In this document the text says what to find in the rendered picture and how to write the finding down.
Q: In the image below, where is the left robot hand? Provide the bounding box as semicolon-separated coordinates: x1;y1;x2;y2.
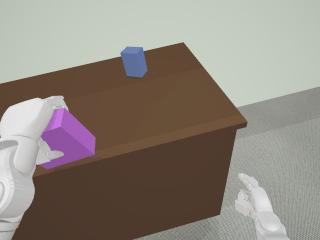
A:
0;95;69;165

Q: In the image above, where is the table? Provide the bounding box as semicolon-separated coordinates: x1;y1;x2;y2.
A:
0;42;248;240

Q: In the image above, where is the sponge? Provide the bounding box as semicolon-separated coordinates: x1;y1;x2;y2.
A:
37;108;96;169

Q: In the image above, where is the right robot forearm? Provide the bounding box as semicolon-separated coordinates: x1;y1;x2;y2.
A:
254;210;290;240

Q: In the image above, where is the right robot hand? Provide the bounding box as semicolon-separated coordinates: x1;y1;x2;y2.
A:
235;173;273;219

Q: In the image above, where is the left robot forearm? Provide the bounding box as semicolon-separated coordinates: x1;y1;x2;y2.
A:
0;135;40;240

